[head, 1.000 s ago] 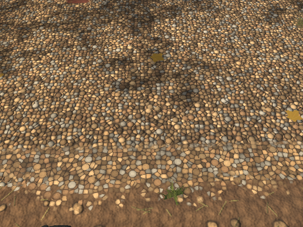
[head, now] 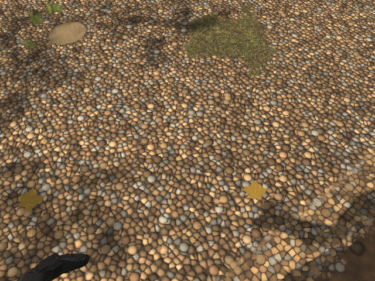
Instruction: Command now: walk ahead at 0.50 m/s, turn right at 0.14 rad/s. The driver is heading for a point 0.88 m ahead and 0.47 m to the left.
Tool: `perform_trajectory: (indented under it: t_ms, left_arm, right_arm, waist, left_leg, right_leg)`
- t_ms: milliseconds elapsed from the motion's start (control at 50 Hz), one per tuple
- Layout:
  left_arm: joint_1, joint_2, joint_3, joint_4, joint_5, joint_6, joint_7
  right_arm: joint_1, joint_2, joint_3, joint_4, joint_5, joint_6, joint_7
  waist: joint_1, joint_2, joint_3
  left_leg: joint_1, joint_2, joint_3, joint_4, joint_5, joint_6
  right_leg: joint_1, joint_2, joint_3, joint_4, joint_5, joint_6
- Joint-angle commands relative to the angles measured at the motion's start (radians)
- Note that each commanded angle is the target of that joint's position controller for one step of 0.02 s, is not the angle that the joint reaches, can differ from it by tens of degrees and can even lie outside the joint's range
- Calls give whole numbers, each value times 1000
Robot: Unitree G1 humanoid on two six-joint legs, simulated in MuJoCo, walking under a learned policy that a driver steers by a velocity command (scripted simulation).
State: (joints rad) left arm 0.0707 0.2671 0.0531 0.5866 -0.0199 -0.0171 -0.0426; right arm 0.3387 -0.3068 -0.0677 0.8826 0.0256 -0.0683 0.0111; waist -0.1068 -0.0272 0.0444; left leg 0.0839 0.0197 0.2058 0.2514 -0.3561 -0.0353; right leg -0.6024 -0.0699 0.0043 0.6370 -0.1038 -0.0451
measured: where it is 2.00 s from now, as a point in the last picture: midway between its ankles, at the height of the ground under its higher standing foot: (75, 172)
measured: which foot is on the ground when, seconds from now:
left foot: down 0.00-0.06, up 0.08-0.56, down 0.58-1.00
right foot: up 0.00-0.02, down 0.04-0.60, up 0.62-1.00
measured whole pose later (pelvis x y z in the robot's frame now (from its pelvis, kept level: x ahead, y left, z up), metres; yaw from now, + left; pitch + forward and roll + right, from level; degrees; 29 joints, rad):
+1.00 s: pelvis +0.55 +0.09 +0.01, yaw +30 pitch +2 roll +0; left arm 0.01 0.28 0.05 0.69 0.00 -0.10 -0.02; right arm 0.34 -0.29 -0.07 0.76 0.03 -0.04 -0.01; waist -0.09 -0.03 0.03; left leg -0.10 -0.11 -0.18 0.40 -0.32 0.07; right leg -0.58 -0.03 0.10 0.52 0.03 0.05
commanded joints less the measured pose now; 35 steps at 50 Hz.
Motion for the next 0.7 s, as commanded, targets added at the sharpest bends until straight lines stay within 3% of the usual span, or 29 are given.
perform_trajectory:
  t_ms: [20, 40, 60, 80, 100, 120, 140, 160, 200, 220, 280, 360, 420, 480, 540, 560, 580, 600, 620, 640, 660, 680, 700]
  left_arm:
    - [44, 114, 42, -68, 14, -23, -1]
    - [208, 161, 69, -14, 16, -25, 8]
    - [387, 240, 93, 25, 25, -19, 27]
    - [381, 315, 95, 22, 31, -21, 34]
    - [380, 220, 73, 9, 32, -30, 30]
    - [326, 187, 58, 25, 28, -38, 29]
    - [269, 156, 48, 36, 22, -45, 28]
    - [217, 124, 41, 40, 22, -52, 25]
    - [166, 94, 37, 49, 32, -74, 25]
    - [153, 88, 38, 61, 31, -85, 26]
    - [153, 98, 45, 98, 39, -98, 38]
    - [172, 128, 54, 129, 38, -94, 52]
    - [219, 153, 64, 160, 26, -82, 60]
    - [248, 171, 72, 188, 8, -61, 62]
    - [225, 212, 82, 189, -2, -36, 70]
    - [209, 223, 83, 186, -6, -26, 73]
    - [194, 217, 78, 181, -10, -22, 75]
    - [221, 160, 56, 162, 19, -33, 77]
    - [279, 43, 20, 109, 30, -66, 67]
    - [181, 134, 31, 98, -6, -107, 50]
    - [112, 149, 34, 76, -35, -125, 43]
    - [103, 137, 31, 82, -18, -133, 49]
    - [88, 146, 40, 96, 18, -128, 59]
  right_arm:
    - [-25, -213, -40, -19, 24, 8, -2]
    - [-27, -193, -29, -12, 23, 9, -6]
    - [-25, -133, -2, -33, -6, 1, -5]
    - [91, -12, 36, -56, -18, -17, 7]
    - [4, -133, 4, -39, 15, -30, 10]
    - [-76, -156, -8, -79, 37, -34, 12]
    - [-105, -135, -5, -81, 25, -33, 6]
    - [-105, -125, -9, -76, 9, -25, 2]
    - [-37, -89, -8, -51, 11, 5, -1]
    - [-28, -68, -6, -46, 12, 18, -4]
    - [-91, -48, -7, -67, 7, 36, -8]
    - [-189, -22, 3, -99, -3, 28, 14]
    - [-291, -10, 13, -142, -6, 26, 32]
    - [-348, -20, 12, -183, -5, 27, 50]
    - [-285, -61, -10, -198, -2, 32, 57]
    - [-184, -94, -30, -179, 2, 35, 55]
    - [-25, -149, -63, -140, 4, 38, 42]
    - [96, -249, -95, -116, 5, 50, 19]
    - [26, -315, -99, -153, 4, 40, 18]
    - [43, -231, -73, -169, -4, 26, 28]
    - [22, -176, -60, -164, -8, 12, 27]
    - [-38, -145, -51, -169, -3, 3, 28]
    - [-96, -96, -37, -178, -4, 0, 25]
  waist:
    - [137, 114, -32]
    - [225, 104, -125]
    - [293, 17, -270]
    - [193, -230, -427]
    - [257, -105, -435]
    - [238, -104, -263]
    - [200, -62, -181]
    - [164, -66, -127]
    - [110, -84, -99]
    - [96, -65, -81]
    - [92, -34, -18]
    - [120, -23, 14]
    - [160, -3, 53]
    - [170, -9, 67]
    - [110, -55, -11]
    - [50, -62, -70]
    - [-38, -39, -153]
    - [-62, 118, -234]
    - [58, 317, -335]
    - [-16, 164, -387]
    - [-13, 125, -260]
    - [38, 33, -158]
    - [68, 10, -114]
  left_leg:
    - [-28, 261, -116, 124, 907, 179]
    - [-111, 217, -88, 309, 943, 148]
    - [-358, 162, -87, 613, 618, 106]
    - [-689, -18, -166, 955, -210, 48]
    - [-752, -1, -324, 1061, -237, 53]
    - [-828, 40, -304, 1066, -160, 58]
    - [-812, 83, -288, 1010, -74, 56]
    - [-778, 108, -284, 965, -10, 48]
    - [-673, 133, -294, 943, 72, 34]
    - [-668, 134, -295, 927, 86, 25]
    - [-748, 131, -316, 835, 193, 10]
    - [-749, 110, -277, 592, 394, 18]
    - [-763, 99, -226, 471, 421, 41]
    - [-795, 83, -188, 406, 337, 78]
    - [-649, -4, -102, 401, 187, 135]
    - [-519, -49, -77, 391, 156, 162]
    - [-279, -93, -84, 322, 211, 200]
    - [6, 57, -346, 297, 248, 262]
    - [271, 286, -967, 122, 37, 476]
    - [297, 311, -1036, 19, -32, 455]
    - [206, 282, -885, 22, 11, 409]
    - [49, 233, -757, 29, 132, 369]
    - [-68, 184, -651, 20, 241, 328]
  right_leg:
    - [205, 76, -71, -104, -70, -58]
    - [458, 98, -84, -151, 24, -85]
    - [801, -74, 109, -93, 92, -138]
    - [1038, -349, 598, -197, -59, -291]
    - [976, -346, 644, -276, -108, -268]
    - [856, -311, 466, -296, -52, -224]
    - [730, -263, 349, -320, 12, -194]
    - [628, -229, 266, -357, 45, -177]
    - [502, -209, 175, -443, 58, -176]
    - [475, -206, 131, -469, 88, -177]
    - [464, -191, 12, -509, 146, -156]
    - [494, -166, -115, -527, 158, -126]
    - [560, -194, -162, -524, 173, -118]
    - [675, -224, -190, -465, 262, -102]
    - [731, -226, -225, -279, 714, -68]
    - [715, -210, -239, -130, 829, -51]
    - [619, -167, -261, 90, 780, -14]
    - [355, -108, -259, 414, 331, 40]
    - [-58, 135, -95, 760, -473, 104]
    - [-162, 94, 108, 808, -464, 73]
    - [-214, 49, 100, 766, -389, 45]
    - [-180, 0, 95, 660, -312, 34]
    - [-107, -33, 88, 566, -260, 31]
